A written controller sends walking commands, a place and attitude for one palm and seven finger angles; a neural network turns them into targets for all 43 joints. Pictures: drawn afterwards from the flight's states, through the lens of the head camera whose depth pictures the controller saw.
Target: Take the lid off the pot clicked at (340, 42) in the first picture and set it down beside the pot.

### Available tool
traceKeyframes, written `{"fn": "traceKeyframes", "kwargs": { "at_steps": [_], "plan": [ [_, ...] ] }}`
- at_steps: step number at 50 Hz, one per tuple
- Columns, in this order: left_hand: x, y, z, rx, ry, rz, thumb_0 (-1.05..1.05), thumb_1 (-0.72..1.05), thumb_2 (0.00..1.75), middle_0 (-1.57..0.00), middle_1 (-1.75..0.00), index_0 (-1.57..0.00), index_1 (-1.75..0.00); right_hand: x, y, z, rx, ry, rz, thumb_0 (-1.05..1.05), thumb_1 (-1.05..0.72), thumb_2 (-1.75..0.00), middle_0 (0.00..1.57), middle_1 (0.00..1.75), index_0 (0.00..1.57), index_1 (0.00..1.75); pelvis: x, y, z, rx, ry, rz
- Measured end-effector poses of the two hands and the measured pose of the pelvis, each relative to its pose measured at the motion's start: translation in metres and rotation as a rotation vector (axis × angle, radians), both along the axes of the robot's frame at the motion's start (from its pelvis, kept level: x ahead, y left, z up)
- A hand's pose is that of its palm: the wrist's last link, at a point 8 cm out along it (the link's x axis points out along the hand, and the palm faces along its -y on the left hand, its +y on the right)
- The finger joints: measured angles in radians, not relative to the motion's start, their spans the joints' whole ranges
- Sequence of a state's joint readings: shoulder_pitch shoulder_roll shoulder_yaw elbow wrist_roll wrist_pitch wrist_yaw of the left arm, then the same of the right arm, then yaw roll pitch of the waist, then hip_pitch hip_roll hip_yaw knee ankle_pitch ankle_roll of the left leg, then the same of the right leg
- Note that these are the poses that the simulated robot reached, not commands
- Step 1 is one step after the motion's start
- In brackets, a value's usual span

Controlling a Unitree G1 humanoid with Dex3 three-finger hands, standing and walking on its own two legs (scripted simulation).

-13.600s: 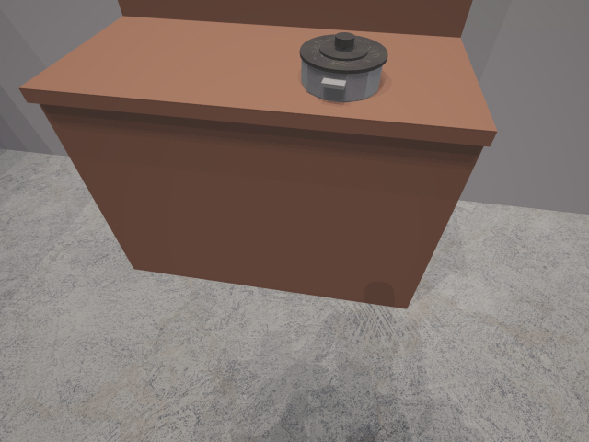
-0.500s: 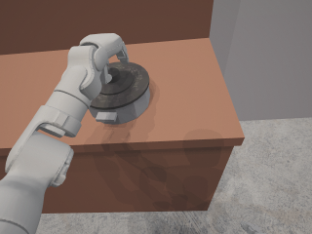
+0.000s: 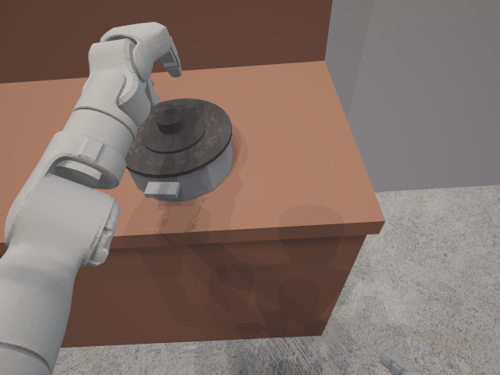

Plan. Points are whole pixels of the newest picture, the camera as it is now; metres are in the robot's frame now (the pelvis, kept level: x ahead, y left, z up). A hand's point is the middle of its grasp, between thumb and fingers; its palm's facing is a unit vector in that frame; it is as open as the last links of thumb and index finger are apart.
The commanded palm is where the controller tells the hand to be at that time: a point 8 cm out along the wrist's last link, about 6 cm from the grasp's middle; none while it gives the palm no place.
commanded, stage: move the open hand above the knob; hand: left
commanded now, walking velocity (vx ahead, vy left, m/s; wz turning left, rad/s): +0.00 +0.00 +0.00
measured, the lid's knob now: (170, 121) +0.50 +0.13 +0.15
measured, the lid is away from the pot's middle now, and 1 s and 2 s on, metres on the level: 0.00 0.00 0.00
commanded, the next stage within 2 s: lower the open fingers around the knob in 0.72 s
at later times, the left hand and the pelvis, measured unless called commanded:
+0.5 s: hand (162, 91) +0.47 +0.11 +0.23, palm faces -0.20 -0.03 -0.98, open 9.9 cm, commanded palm +0.45 +0.12 +0.29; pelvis +0.00 +0.01 +0.00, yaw +1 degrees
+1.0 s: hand (163, 101) +0.46 +0.12 +0.22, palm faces -0.24 -0.04 -0.97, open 9.9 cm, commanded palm +0.44 +0.12 +0.28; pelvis +0.00 +0.00 +0.00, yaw +0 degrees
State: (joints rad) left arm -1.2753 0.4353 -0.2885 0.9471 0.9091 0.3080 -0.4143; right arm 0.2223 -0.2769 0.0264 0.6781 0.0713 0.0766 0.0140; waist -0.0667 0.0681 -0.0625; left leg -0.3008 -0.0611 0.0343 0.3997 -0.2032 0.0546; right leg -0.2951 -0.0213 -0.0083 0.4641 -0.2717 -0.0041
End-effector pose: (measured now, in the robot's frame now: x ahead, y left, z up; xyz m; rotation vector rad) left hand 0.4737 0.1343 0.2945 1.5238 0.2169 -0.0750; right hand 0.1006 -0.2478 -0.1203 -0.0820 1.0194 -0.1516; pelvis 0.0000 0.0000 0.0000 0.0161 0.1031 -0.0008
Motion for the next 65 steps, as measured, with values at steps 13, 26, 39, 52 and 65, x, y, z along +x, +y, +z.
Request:
{"fn": "traceKeyframes", "kwargs": {
  "at_steps": [13,26,39,52,65],
  "plan": [
    [-0.009,-0.006,0.003,-0.012,-0.003,-0.071,0.00,-0.39,1.72,-0.89,-0.08,-0.90,-0.08,0.008,0.006,0.004,-0.014,-0.029,0.011,0.01,-0.91,-0.89,0.20,0.30,0.20,0.30,-0.001,0.004,0.000,-0.004,-0.014,0.012],
    [-0.012,-0.017,-0.003,-0.013,0.008,-0.102,0.00,-0.39,1.72,-0.89,-0.08,-0.90,-0.08,0.000,0.009,-0.001,-0.005,-0.003,0.006,0.01,-0.91,-0.89,0.20,0.30,0.20,0.30,-0.003,0.007,0.000,-0.004,-0.016,0.011],
    [-0.017,-0.028,-0.010,-0.001,0.030,-0.109,0.00,-0.38,1.72,-0.89,-0.08,-0.89,-0.08,0.000,0.007,-0.004,0.008,0.000,0.012,0.01,-0.91,-0.89,0.20,0.30,0.20,0.30,-0.003,0.004,0.000,-0.002,-0.020,0.009],
    [-0.023,-0.022,-0.024,0.009,0.063,-0.065,0.00,-0.38,1.72,-0.89,-0.08,-0.89,-0.08,0.013,-0.001,0.002,0.006,-0.034,0.026,0.01,-0.91,-0.89,0.20,0.30,0.20,0.30,-0.004,-0.003,0.000,-0.001,-0.027,0.012],
    [-0.028,-0.015,-0.035,-0.010,0.091,-0.045,0.00,-0.38,1.72,-0.89,-0.08,-0.89,-0.08,0.018,-0.002,0.005,0.004,-0.045,0.034,0.01,-0.91,-0.89,0.20,0.30,0.20,0.30,-0.004,-0.005,0.000,-0.001,-0.032,0.013]
  ]
}}
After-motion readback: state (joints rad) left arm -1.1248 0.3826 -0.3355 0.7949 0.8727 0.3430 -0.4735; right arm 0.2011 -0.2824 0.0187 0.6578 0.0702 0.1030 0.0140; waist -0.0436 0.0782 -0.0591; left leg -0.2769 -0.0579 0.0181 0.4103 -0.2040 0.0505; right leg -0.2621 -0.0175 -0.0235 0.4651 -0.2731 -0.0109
